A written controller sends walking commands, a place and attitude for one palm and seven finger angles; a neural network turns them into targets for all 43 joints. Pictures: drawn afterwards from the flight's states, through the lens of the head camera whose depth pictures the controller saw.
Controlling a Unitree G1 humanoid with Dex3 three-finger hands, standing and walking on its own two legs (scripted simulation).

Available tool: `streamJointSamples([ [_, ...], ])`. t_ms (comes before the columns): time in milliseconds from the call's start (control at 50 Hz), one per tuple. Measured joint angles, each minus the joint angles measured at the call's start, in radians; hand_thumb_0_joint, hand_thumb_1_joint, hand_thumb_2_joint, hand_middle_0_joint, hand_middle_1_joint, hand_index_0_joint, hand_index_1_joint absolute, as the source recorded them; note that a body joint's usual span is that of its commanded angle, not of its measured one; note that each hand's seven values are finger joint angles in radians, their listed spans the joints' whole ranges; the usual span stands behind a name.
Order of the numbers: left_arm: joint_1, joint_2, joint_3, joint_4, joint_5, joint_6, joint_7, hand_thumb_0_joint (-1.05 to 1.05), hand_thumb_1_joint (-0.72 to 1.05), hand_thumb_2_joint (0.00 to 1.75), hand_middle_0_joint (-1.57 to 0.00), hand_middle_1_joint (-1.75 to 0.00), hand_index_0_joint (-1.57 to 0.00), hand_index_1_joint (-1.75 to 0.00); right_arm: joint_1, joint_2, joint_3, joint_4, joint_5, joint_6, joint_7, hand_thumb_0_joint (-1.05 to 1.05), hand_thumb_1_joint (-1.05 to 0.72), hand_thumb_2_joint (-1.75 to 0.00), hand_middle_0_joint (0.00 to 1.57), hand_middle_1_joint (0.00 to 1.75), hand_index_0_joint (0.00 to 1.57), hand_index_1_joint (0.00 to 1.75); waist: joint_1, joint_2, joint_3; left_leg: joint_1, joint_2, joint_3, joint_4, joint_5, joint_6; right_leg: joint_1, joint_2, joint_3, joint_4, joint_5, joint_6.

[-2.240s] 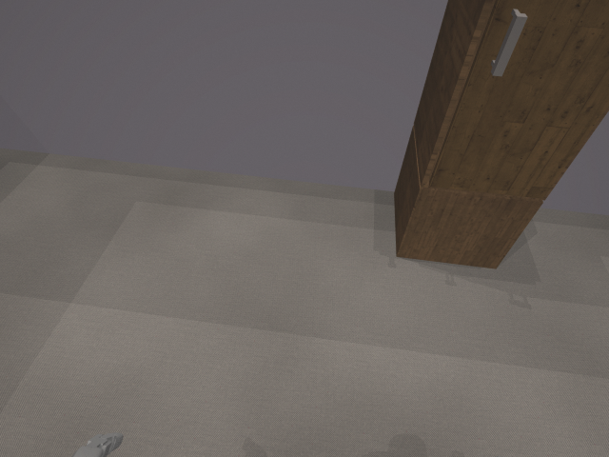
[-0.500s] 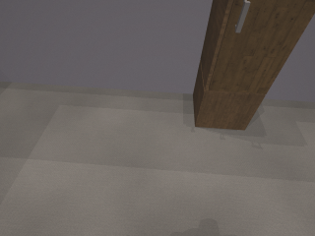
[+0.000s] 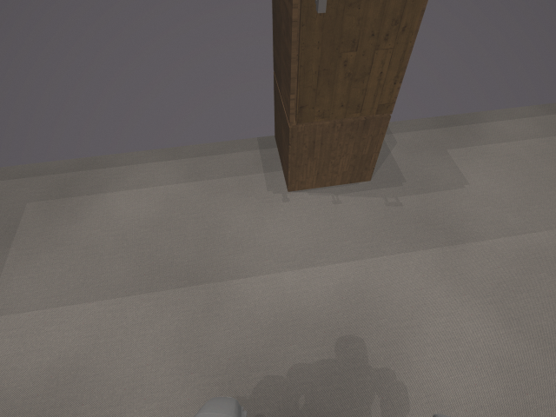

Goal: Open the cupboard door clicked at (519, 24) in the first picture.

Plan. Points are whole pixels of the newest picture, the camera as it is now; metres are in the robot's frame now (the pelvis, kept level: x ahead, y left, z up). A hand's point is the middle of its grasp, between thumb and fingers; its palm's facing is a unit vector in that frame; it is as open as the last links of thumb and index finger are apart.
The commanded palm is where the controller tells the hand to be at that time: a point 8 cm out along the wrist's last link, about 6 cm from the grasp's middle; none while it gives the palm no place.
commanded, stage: walk to a spot facing it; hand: left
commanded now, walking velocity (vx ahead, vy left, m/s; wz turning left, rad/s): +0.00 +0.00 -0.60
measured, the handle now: out of the picture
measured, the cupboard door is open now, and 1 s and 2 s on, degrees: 0 0 0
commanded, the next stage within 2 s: none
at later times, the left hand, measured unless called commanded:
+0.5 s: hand out of the picture +0.11 +0.25 -0.17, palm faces -0.27 -0.94 -0.21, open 7.4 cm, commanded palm none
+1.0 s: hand out of the picture +0.13 +0.15 -0.16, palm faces -0.52 -0.82 -0.22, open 7.4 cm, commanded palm none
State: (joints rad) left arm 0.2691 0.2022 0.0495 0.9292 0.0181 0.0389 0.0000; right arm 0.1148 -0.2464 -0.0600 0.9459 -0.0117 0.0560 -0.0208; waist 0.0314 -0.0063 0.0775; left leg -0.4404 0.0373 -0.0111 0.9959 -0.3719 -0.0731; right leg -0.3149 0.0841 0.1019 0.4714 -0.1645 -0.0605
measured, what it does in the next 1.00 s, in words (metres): steps on the spot, turning right: left foot, then right foot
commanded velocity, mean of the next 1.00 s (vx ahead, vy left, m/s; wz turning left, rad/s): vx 0.12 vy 0.00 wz -0.59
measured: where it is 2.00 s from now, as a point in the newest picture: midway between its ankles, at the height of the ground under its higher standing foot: (351, 384)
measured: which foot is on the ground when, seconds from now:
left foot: up 0.00-0.16, down 0.18-0.68, up 0.70-1.00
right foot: down 0.00-0.20, up 0.22-0.66, down 0.68-1.00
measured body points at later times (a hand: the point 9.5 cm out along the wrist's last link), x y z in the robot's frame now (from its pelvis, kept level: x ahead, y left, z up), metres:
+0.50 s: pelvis -0.03 +0.06 +0.00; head +0.00 +0.08 +0.45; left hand +0.13 +0.30 -0.15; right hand -0.05 -0.19 -0.13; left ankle -0.03 +0.16 -0.74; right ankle -0.09 -0.09 -0.66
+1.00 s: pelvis +0.00 +0.00 +0.00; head +0.00 -0.01 +0.45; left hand +0.16 +0.19 -0.14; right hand -0.09 -0.26 -0.13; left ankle +0.13 +0.10 -0.67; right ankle -0.09 -0.06 -0.74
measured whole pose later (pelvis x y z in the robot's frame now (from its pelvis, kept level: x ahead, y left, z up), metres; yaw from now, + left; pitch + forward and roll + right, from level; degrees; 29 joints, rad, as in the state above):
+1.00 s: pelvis +0.00 +0.00 +0.00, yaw -35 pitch -1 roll +0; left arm 0.32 0.19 0.05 0.97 0.02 -0.02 -0.02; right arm 0.20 -0.25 -0.07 0.93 -0.03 0.03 0.02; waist 0.00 0.02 0.02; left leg -0.55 0.13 0.04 0.99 -0.24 -0.10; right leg -0.12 0.06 0.05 0.39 -0.26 -0.04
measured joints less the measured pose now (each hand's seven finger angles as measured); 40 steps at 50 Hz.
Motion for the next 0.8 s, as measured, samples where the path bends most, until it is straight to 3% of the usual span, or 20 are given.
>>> streamJointSamples([
  [140,-0.028,0.037,0.019,-0.013,0.007,0.014,0.002,0.00,0.90,0.89,-0.20,-0.30,-0.20,-0.30,-0.017,0.010,0.006,-0.029,0.013,-0.015,-0.009,0.00,-0.91,-0.90,0.19,0.29,0.20,0.30,0.013,-0.026,-0.024,0.113,-0.031,-0.009,-0.269,-0.047,0.023,-0.039,0.027,0.080,-0.007,0.037,0.036],
  [180,-0.036,0.052,0.024,-0.017,0.005,0.022,0.002,0.00,0.90,0.89,-0.20,-0.30,-0.20,-0.30,-0.009,0.016,0.013,-0.043,0.016,-0.031,-0.011,0.00,-0.91,-0.90,0.19,0.29,0.20,0.30,0.007,-0.035,-0.034,0.179,-0.037,-0.004,-0.422,0.008,0.038,-0.061,0.038,0.101,0.015,0.037,0.055],
  [200,-0.042,0.063,0.029,-0.018,0.001,0.027,0.001,0.00,0.90,0.89,-0.20,-0.30,-0.20,-0.30,-0.003,0.025,0.016,-0.046,0.015,-0.040,-0.013,0.00,-0.91,-0.90,0.20,0.29,0.20,0.30,0.000,-0.050,-0.034,0.194,-0.044,0.008,-0.462,0.060,0.066,-0.079,0.036,0.108,0.051,0.010,0.060],
  [260,-0.057,0.085,0.047,-0.012,0.007,0.041,-0.007,0.00,0.90,0.89,-0.20,-0.30,-0.20,-0.30,0.029,0.047,0.031,-0.052,0.005,-0.041,-0.011,0.00,-0.91,-0.90,0.20,0.29,0.20,0.30,-0.007,-0.068,-0.034,0.218,-0.035,0.050,-0.470,0.066,0.099,-0.172,0.027,0.045,0.344,-0.202,0.096],
  [320,-0.058,0.099,0.060,-0.018,0.015,0.043,-0.022,0.00,0.90,0.90,-0.19,-0.30,-0.20,-0.30,0.068,0.060,0.040,-0.045,-0.003,-0.035,-0.014,0.00,-0.91,-0.90,0.20,0.29,0.20,0.30,-0.010,-0.061,-0.044,0.250,-0.011,0.081,-0.510,0.075,0.102,-0.238,-0.003,-0.015,0.622,-0.202,0.122],
  [380,-0.056,0.102,0.062,-0.023,0.013,0.042,-0.028,0.00,0.91,0.90,-0.19,-0.30,-0.19,-0.30,0.096,0.068,0.041,-0.039,-0.006,-0.040,-0.013,0.00,-0.91,-0.90,0.20,0.29,0.20,0.30,-0.008,-0.053,-0.041,0.272,0.007,0.120,-0.532,0.082,0.106,-0.238,-0.050,-0.043,0.717,-0.183,0.139],
  [440,-0.059,0.094,0.058,-0.017,0.008,0.049,-0.030,0.00,0.91,0.90,-0.19,-0.30,-0.19,-0.30,0.118,0.074,0.039,-0.036,-0.006,-0.049,-0.012,0.00,-0.91,-0.90,0.20,0.29,0.20,0.30,-0.016,-0.045,-0.031,0.283,0.023,0.164,-0.534,0.078,0.107,-0.207,-0.091,-0.061,0.687,-0.190,0.150],
  [540,-0.091,0.066,0.044,-0.012,0.005,0.061,-0.035,0.00,0.91,0.90,-0.19,-0.30,-0.19,-0.30,0.148,0.071,0.030,-0.020,-0.009,-0.051,-0.005,0.00,-0.91,-0.90,0.20,0.29,0.20,0.30,-0.043,-0.025,-0.003,0.284,0.052,0.231,-0.510,0.060,0.097,-0.131,-0.134,-0.110,0.505,-0.237,0.146],
  [620,-0.128,0.038,0.032,-0.020,0.003,0.052,-0.038,0.00,0.91,0.90,-0.19,-0.30,-0.19,-0.30,0.167,0.050,0.015,0.001,-0.013,-0.045,0.002,0.00,-0.91,-0.90,0.20,0.30,0.20,0.30,-0.067,0.000,0.014,0.268,0.086,0.281,-0.459,0.032,0.075,-0.059,-0.131,-0.153,0.340,-0.255,0.122],
  [680,-0.142,0.026,0.020,-0.039,0.003,0.026,-0.039,0.00,0.91,0.90,-0.19,-0.30,-0.19,-0.30,0.194,0.023,0.004,0.013,-0.008,-0.038,0.008,0.00,-0.91,-0.90,0.20,0.30,0.20,0.30,-0.074,0.024,0.008,0.230,0.123,0.311,-0.359,-0.019,0.047,0.032,-0.115,-0.180,0.139,-0.159,0.084],
  [700,-0.148,0.019,0.017,-0.040,0.006,0.010,-0.034,0.00,0.91,0.90,-0.19,-0.30,-0.19,-0.30,0.195,0.010,0.002,0.021,-0.006,-0.030,0.010,0.00,-0.91,-0.90,0.20,0.29,0.20,0.30,-0.075,0.044,0.010,0.195,0.139,0.283,-0.271,-0.077,0.034,0.027,-0.098,-0.182,0.143,-0.152,0.063],
  [740,-0.148,0.008,0.008,-0.043,-0.001,-0.005,-0.023,0.00,0.90,0.90,-0.19,-0.30,-0.20,-0.30,0.194,-0.005,0.001,0.035,-0.007,-0.003,0.010,0.00,-0.91,-0.90,0.20,0.29,0.20,0.30,-0.081,0.062,0.008,0.110,0.119,0.183,-0.070,-0.157,0.022,0.028,-0.080,-0.181,0.164,-0.171,0.031],
  [800,-0.112,0.002,0.006,-0.040,-0.005,-0.020,-0.011,0.00,0.90,0.89,-0.20,-0.30,-0.20,-0.30,0.184,-0.008,0.001,0.046,-0.013,0.010,0.023,0.01,-0.91,-0.90,0.20,0.29,0.20,0.30,-0.065,0.047,-0.015,0.015,0.094,0.115,0.098,-0.088,0.012,0.076,-0.067,-0.154,0.096,-0.152,0.017],
])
